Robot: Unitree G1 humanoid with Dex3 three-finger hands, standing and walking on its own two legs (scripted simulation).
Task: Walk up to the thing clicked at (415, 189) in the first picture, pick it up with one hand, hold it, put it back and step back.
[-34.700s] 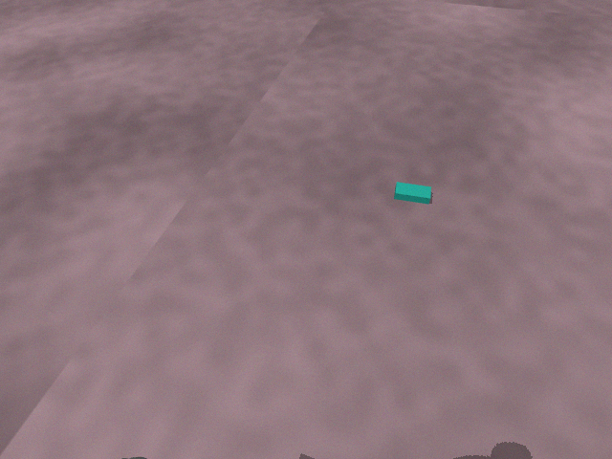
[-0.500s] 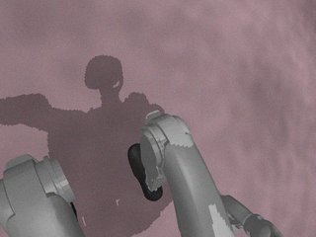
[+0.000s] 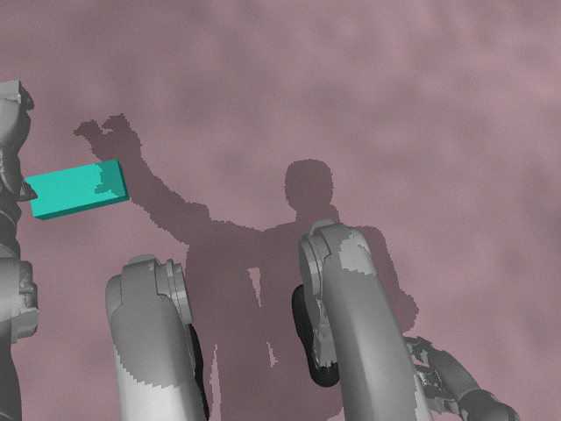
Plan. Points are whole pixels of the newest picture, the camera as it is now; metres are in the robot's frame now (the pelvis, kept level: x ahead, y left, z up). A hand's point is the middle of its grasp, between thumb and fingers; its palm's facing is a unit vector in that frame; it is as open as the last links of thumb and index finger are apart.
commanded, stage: withdraw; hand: left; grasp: from above
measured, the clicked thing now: (80, 189) +0.48 +0.31 -0.32
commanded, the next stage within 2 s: home in 0.38 s
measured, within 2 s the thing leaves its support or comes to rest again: neither
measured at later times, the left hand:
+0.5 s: hand (44, 165) +0.48 +0.32 -0.19, palm faces -0.37 -0.05 -0.93, open 13.9 cm
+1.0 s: hand out of the picture +0.35 +0.28 +0.00, palm faces -0.29 -0.60 -0.75, open 8.4 cm
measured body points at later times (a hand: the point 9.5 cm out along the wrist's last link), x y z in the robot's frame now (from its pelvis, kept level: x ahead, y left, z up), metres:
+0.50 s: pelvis +0.00 +0.00 -0.03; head +0.25 +0.09 +0.33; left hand +0.50 +0.32 -0.14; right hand +0.03 -0.27 -0.11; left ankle +0.07 +0.13 -0.31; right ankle +0.11 -0.14 -0.31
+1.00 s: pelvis +0.00 -0.01 +0.11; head +0.19 +0.05 +0.51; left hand +0.36 +0.31 +0.04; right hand +0.16 -0.27 -0.01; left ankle +0.07 +0.13 -0.31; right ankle +0.11 -0.14 -0.31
